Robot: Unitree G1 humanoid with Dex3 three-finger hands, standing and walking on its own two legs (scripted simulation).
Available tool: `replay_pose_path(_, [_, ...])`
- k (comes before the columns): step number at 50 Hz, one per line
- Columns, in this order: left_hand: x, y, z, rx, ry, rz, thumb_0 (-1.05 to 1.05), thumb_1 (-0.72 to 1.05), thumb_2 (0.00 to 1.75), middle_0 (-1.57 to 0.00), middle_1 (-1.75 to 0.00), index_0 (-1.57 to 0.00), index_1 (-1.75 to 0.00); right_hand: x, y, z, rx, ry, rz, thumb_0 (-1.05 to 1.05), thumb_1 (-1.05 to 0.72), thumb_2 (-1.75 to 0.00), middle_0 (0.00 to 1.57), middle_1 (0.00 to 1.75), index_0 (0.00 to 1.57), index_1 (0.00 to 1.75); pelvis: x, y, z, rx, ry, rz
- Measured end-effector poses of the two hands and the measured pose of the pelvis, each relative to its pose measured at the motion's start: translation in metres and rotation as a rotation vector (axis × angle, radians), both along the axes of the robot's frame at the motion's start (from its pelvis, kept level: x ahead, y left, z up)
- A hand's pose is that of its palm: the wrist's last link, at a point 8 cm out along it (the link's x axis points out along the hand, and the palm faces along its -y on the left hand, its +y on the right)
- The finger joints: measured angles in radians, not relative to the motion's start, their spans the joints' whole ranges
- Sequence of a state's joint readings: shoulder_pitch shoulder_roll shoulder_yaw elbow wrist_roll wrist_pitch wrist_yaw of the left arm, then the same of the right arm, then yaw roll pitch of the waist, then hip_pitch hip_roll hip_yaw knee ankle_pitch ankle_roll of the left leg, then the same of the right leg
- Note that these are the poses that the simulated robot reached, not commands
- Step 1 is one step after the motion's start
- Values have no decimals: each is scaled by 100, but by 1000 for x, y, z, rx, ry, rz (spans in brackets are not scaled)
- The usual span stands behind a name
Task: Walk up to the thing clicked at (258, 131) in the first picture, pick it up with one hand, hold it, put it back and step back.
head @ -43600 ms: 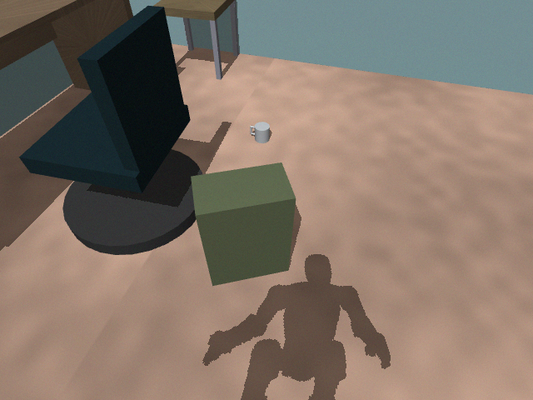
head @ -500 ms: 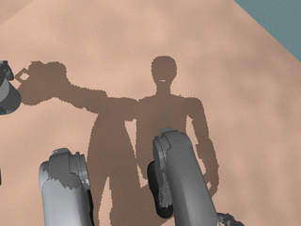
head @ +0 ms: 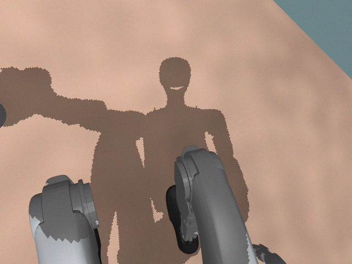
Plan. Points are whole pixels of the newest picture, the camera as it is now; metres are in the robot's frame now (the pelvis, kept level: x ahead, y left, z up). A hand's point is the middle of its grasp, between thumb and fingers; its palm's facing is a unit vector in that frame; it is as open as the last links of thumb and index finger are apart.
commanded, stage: lower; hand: left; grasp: from above
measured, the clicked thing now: out of the picture +0.49 +0.35 -0.23
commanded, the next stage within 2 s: rest in 0.02 s
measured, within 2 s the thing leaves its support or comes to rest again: rests again in 0.46 s
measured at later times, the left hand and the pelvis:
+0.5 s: hand out of the picture +0.47 +0.32 -0.23, palm faces -0.47 -0.11 -0.88, open 10.7 cm; pelvis +0.00 +0.00 -0.02, yaw -2 degrees
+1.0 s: hand out of the picture +0.47 +0.32 -0.24, palm faces -0.46 -0.11 -0.88, open 10.7 cm; pelvis +0.00 +0.00 -0.02, yaw -4 degrees
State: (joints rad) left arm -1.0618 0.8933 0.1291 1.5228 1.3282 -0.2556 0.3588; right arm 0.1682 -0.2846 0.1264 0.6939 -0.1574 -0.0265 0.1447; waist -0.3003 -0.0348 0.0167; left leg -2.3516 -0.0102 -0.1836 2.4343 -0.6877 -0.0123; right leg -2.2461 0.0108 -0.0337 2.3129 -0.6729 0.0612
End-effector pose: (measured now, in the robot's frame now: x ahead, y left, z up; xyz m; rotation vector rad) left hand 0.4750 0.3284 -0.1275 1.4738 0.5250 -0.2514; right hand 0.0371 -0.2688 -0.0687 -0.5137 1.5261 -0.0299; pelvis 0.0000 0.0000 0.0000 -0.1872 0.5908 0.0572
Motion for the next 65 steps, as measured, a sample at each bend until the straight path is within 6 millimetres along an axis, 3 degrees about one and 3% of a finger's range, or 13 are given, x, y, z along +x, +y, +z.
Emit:
replay_pose_path(28, [6, -4, -53, -11, 1, 11, -1, -20, 74, -42, -90, -58, -89, -2, 11, -4, 0, 17, 70, 0, -90, -89, 20, 30, 20, 30, 4, 5, -18, -34, -33, -23])
replay_pose_path(53, [5, -2, -54, -10, -12, 18, 0, -20, 74, -43, -90, -59, -88, -5, 12, 1, 7, 0, 139, 0, -90, -89, 20, 30, 20, 30, -1, 5, -21, -49, -78, -41])
replay_pose_path(65, [2, -2, -60, -10, -15, 17, -1, -27, 86, -28, -103, -36, -101, -9, 15, 4, 7, 2, 154, 0, -90, -89, 20, 31, 20, 30, -3, 5, -23, -56, -89, -43])
